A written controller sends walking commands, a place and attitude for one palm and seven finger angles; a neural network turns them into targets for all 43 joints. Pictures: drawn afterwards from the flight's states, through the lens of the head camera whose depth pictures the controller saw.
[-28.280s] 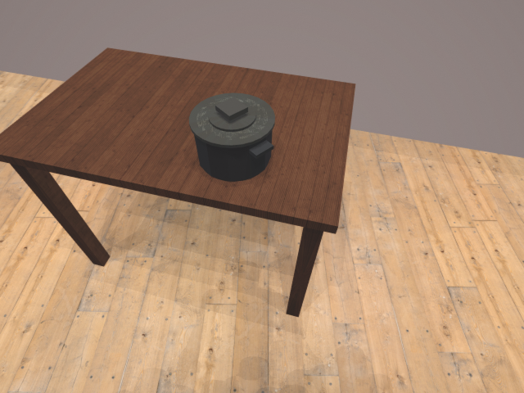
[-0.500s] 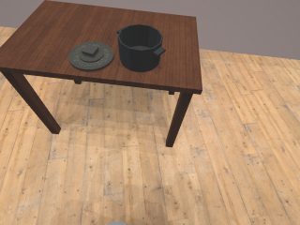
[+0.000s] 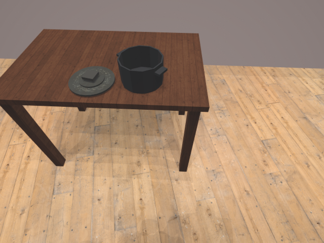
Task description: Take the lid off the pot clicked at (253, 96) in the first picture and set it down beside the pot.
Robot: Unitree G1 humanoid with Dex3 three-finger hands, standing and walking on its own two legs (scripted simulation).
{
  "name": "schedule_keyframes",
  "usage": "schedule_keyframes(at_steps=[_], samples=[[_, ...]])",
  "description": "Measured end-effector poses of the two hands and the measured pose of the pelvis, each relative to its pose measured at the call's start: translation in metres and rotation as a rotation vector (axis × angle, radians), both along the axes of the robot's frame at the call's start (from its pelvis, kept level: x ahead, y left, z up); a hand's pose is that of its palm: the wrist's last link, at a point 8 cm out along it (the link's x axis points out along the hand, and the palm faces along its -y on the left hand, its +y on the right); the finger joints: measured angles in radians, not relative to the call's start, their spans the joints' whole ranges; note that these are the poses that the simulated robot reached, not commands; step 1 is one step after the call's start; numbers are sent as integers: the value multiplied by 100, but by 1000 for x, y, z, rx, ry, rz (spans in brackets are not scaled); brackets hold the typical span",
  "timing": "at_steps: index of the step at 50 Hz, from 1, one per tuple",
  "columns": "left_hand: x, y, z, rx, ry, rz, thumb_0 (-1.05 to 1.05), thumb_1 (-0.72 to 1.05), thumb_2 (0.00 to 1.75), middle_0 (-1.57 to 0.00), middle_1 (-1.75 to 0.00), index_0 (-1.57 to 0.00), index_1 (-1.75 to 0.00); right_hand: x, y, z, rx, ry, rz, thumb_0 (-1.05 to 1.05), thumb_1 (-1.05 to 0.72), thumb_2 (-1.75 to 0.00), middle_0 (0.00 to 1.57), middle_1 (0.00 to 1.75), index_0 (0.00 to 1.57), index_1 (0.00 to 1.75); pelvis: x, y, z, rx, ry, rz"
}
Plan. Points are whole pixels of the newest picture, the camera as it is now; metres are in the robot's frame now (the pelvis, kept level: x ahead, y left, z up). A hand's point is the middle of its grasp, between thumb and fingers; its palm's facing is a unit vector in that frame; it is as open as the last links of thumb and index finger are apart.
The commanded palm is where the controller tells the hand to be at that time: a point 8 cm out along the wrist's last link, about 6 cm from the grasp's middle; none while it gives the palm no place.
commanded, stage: let the arm hang, fingers relaxed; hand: left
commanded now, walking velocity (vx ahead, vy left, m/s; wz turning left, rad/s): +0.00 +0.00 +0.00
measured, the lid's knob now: (90, 75) +0.76 +0.34 -0.07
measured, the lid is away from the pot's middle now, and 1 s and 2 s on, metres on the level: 0.23 0.23 0.23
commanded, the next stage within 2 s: look to check the result in 0.24 s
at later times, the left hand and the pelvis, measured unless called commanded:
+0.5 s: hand out of the picture +0.05 +0.17 -0.17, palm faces +0.01 -0.98 -0.22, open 7.3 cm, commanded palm none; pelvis +0.02 +0.00 +0.00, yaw +0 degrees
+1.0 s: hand out of the picture +0.06 +0.18 -0.17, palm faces +0.01 -0.98 -0.22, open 7.3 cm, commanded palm none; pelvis +0.02 +0.00 +0.00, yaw -1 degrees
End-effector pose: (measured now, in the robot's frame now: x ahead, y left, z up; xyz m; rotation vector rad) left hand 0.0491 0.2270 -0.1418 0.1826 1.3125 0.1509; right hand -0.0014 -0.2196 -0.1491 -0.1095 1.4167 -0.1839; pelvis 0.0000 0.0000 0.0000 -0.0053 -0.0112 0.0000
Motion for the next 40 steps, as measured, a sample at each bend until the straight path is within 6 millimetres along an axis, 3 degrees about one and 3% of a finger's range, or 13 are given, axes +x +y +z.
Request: schedule_keyframes(at_steps=[7, 26, 40], samples=[[10, -3, 0, -5, -14, -2, 0, 92, 90, -20, -30, -20, -30, 7, -6, 2, -10, -5, 0, 0, -91, -90, 20, 30, 20, 30, 6, -3, 1, 1, 0, -1], [-9, -5, -1, -4, 69, 24, 0, 91, 90, -20, -30, -20, -30, 14, -3, 1, -3, 21, -1, 0, -91, -90, 20, 30, 20, 30, 17, -4, 1, 0, 3, -5], [-4, -2, -2, -6, 66, 23, 0, 92, 90, -20, -30, -20, -30, 19, -2, 2, -10, 15, -1, 0, -91, -90, 20, 30, 20, 30, 21, -2, 2, 1, 4, -6]])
